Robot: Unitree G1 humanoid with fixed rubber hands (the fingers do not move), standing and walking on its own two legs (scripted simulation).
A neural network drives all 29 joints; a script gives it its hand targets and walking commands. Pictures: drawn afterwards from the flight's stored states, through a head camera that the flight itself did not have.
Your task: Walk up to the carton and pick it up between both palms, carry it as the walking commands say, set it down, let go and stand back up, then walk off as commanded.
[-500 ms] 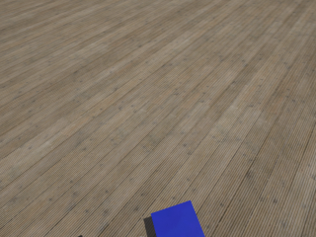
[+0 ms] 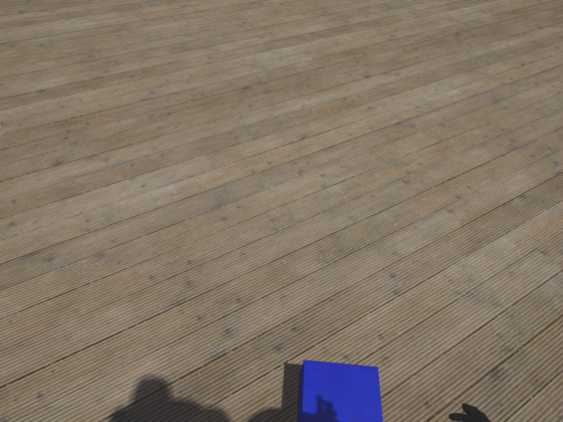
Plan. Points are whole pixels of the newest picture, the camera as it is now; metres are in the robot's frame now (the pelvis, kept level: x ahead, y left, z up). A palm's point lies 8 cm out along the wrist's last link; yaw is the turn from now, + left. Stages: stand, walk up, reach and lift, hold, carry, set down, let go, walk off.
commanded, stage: walk off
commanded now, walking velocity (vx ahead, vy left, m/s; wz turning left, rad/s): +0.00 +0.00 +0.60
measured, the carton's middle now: (337, 420) +0.24 -0.17 -0.69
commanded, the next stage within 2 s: none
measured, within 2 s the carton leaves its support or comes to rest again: rests again in 0.86 s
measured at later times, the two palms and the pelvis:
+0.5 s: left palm out of the picture +0.01 +0.25 -0.09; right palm out of the picture +0.14 -0.28 -0.13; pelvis -0.02 -0.04 +0.00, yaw +18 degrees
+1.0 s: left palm out of the picture -0.08 +0.29 -0.11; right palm (426, 409) +0.18 -0.20 -0.10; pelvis -0.05 -0.01 +0.00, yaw +34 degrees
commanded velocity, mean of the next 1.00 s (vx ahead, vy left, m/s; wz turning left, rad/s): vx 0.00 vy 0.00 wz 0.60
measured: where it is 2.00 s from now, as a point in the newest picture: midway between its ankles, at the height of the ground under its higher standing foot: outside the picture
